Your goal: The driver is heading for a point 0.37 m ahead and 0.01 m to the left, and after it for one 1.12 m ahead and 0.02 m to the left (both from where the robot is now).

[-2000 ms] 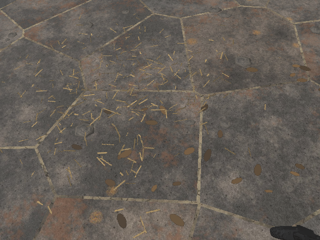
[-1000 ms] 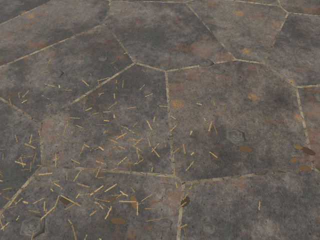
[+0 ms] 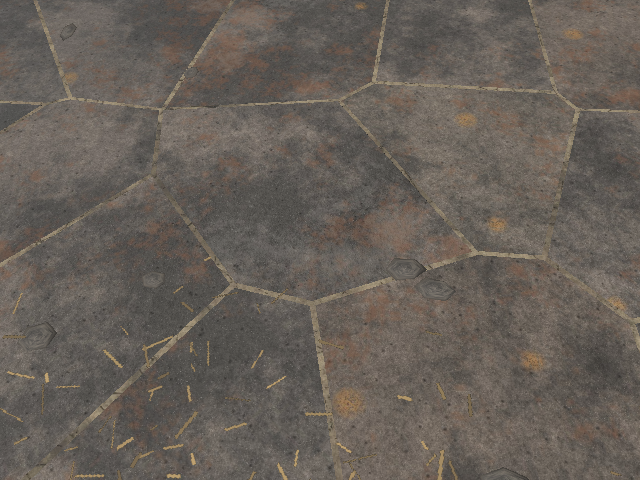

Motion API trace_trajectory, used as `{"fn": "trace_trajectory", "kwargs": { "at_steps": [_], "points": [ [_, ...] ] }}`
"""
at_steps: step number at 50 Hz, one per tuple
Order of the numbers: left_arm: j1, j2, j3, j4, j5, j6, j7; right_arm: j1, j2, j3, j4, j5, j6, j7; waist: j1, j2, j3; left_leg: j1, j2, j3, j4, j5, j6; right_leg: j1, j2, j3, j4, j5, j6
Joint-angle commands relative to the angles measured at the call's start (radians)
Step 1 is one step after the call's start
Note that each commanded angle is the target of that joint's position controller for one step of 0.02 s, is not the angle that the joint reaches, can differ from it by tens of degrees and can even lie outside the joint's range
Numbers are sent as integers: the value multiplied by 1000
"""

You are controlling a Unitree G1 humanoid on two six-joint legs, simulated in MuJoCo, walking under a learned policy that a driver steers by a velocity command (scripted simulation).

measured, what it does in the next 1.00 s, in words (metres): walks ahead: left foot, then right foot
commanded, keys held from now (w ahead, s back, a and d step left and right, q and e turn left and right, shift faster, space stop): w+e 0.18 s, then w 0.02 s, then no key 0.40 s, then q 0.40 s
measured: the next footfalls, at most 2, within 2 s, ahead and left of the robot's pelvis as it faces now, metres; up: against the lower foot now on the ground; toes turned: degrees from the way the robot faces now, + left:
left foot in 0.20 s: +0.30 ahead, +0.13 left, +0.00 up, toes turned -10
right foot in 0.62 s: +0.33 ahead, -0.09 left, +0.00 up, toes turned -11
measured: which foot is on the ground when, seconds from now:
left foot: up 0.00-0.18, down 0.20-1.00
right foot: down 0.00-0.20, up 0.22-0.60, down 0.62-0.96, up 0.98-1.00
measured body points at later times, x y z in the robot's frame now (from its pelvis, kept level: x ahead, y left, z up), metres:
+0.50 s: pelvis +0.23 +0.04 +0.00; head +0.27 +0.05 +0.45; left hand +0.42 +0.26 -0.13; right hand +0.22 -0.23 -0.12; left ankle +0.26 +0.14 -0.74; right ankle +0.26 -0.09 -0.70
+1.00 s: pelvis +0.26 +0.03 -0.02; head +0.28 +0.04 +0.43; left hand +0.41 +0.29 -0.14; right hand +0.30 -0.25 -0.14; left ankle +0.26 +0.12 -0.74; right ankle +0.28 -0.08 -0.73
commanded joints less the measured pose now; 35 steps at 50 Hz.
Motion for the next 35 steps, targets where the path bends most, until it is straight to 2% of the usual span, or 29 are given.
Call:
{"fn": "trace_trajectory", "kwargs": {
  "at_steps": [1,5,7,8,9,10,11,12,13,14,15,16,17,20,22,24,26,28,29,30,31,32,33,34,35],
  "points": [
    [71,161,40,-44,1,-8,9,-110,-67,-9,-92,8,-10,4,31,-92,-13,13,-56,59,-109,99,-9,6,-229,203,-58,375,-88],
    [100,173,44,-51,18,-3,19,-190,-81,-4,-132,16,-26,4,54,-103,-15,34,-95,47,-226,69,14,97,-260,265,18,463,-83],
    [47,189,48,-71,21,-4,26,-123,-108,-11,-122,19,-34,0,6,-115,-26,173,-114,30,-308,14,40,69,-270,293,66,487,-51],
    [12,199,49,-82,22,-7,24,-41,-129,-20,-97,21,-40,-7,-35,-119,-55,305,-139,37,-336,-28,58,32,-257,296,128,555,-30],
    [-9,199,48,-85,15,-14,16,84,-155,-32,-62,18,-50,-18,-100,-81,-116,485,-139,37,-400,-11,83,-10,-209,265,273,581,-7],
    [-4,151,33,-99,3,-24,6,232,-214,-50,-44,0,-61,-34,-159,5,-239,706,16,-103,-430,-129,132,-102,-153,194,504,430,19],
    [98,49,10,-125,-28,-26,9,294,-303,-73,-52,-22,-53,-46,-125,203,-360,967,303,-507,-470,-105,245,-382,-2,53,807,-158,65],
    [125,118,15,-115,5,-16,18,251,-270,-75,-47,4,-37,-41,-87,199,-349,905,343,-707,-518,-16,309,-491,-26,22,926,-351,65],
    [88,135,21,-89,21,-3,21,184,-175,-55,-61,14,-35,-35,-65,50,-202,763,302,-548,-507,97,308,-495,-77,32,971,-281,72],
    [33,122,18,-91,28,2,16,145,-108,-38,-57,21,-39,-28,-60,-20,-122,655,245,-386,-503,289,291,-473,-98,20,942,-238,83],
    [10,104,16,-96,29,10,11,133,-78,-27,-48,22,-43,-25,-46,6,-91,596,195,-266,-512,442,262,-450,-120,13,894,-226,91],
    [3,93,14,-101,38,21,4,138,-70,-23,-31,27,-50,-24,-34,58,-74,552,155,-183,-522,554,247,-424,-129,8,853,-221,102],
    [11,83,12,-96,40,31,-1,147,-81,-25,-16,28,-57,-20,-27,86,-80,529,133,-132,-524,658,242,-394,-115,-2,841,-203,112],
    [-1,67,5,-101,30,42,-7,149,-104,-31,9,29,-66,-14,-4,93,-119,520,122,-52,-534,764,257,-369,-93,-5,748,-149,128],
    [-46,46,-10,-108,32,46,-10,130,-103,-28,19,28,-57,-14,-1,98,-116,487,99,6,-541,735,246,-328,-110,-36,609,-93,133],
    [-104,30,-26,-115,30,49,-11,136,-108,-28,33,30,-48,-13,-20,120,-116,452,78,44,-545,685,231,-247,-124,-78,471,-21,132],
    [-143,36,-33,-116,28,49,-7,171,-120,-32,56,33,-38,-11,-43,122,-120,460,81,32,-528,615,227,-197,-126,-102,386,11,130],
    [-155,36,-38,-111,28,41,0,185,-126,-35,71,38,-26,-12,-44,103,-107,457,91,4,-496,498,219,-146,-130,-111,287,37,114],
    [-146,31,-41,-103,32,34,4,176,-122,-34,75,44,-19,-15,-29,81,-98,436,82,-1,-465,395,198,-87,-131,-113,190,91,102],
    [-148,45,-41,-97,38,25,10,196,-108,-30,83,41,-16,-19,-26,38,-90,410,57,-7,-434,263,160,-24,-153,-74,89,161,90],
    [-124,88,-36,-91,47,16,21,242,-65,-16,83,32,-16,-19,-41,-56,-123,354,18,3,-384,64,117,90,-296,62,63,346,73],
    [-136,132,-33,-100,40,17,32,337,-11,-5,91,34,-11,-19,-96,-193,-137,315,-67,52,-332,-288,89,131,-466,198,86,616,5],
    [-169,100,-37,-96,11,27,39,344,-11,0,126,50,15,-32,-71,-209,-154,403,-92,67,-335,-336,86,13,-473,193,60,468,-76],
    [-226,74,-45,-107,12,29,41,301,-43,-6,124,47,30,-38,-79,-178,-90,421,-100,60,-348,-291,82,-57,-420,163,30,333,-54],
    [-267,81,-44,-113,16,32,45,251,-64,-14,113,42,37,-37,-79,-180,-67,429,-112,61,-357,-226,81,-80,-372,121,30,263,-19]
  ]
}}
